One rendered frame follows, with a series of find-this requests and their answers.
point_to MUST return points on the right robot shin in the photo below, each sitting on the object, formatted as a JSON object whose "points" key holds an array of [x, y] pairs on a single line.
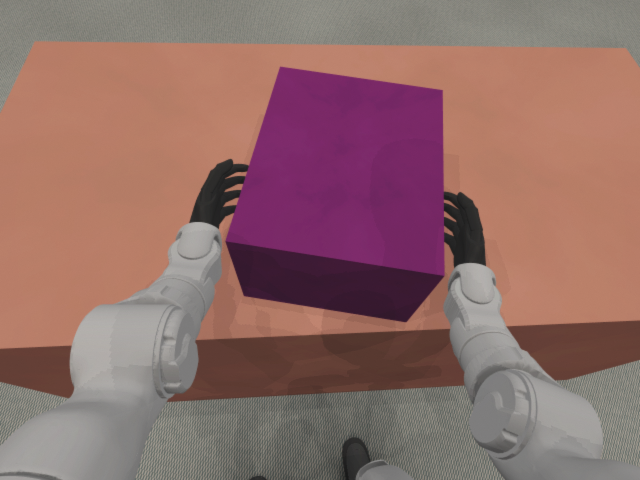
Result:
{"points": [[369, 466]]}

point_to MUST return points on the pedestal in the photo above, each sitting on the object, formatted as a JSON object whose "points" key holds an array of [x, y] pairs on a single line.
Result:
{"points": [[105, 146]]}

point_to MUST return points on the robot left hand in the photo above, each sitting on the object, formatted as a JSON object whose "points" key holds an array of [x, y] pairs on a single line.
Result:
{"points": [[209, 204]]}

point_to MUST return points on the right robot forearm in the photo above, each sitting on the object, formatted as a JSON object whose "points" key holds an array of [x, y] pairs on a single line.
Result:
{"points": [[480, 339]]}

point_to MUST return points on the robot left upper arm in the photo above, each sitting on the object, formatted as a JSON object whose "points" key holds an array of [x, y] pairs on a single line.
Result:
{"points": [[128, 360]]}

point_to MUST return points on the robot right foot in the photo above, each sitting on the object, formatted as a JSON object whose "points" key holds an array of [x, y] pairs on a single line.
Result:
{"points": [[355, 456]]}

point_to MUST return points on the robot right upper arm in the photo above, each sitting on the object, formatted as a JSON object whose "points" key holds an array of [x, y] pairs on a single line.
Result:
{"points": [[534, 430]]}

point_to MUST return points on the carton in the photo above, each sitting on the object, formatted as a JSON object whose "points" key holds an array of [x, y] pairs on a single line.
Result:
{"points": [[342, 206]]}

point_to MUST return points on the left robot forearm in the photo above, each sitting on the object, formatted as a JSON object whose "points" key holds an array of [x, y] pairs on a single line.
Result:
{"points": [[188, 281]]}

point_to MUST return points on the robot right hand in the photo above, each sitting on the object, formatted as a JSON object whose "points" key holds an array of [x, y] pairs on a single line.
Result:
{"points": [[467, 244]]}

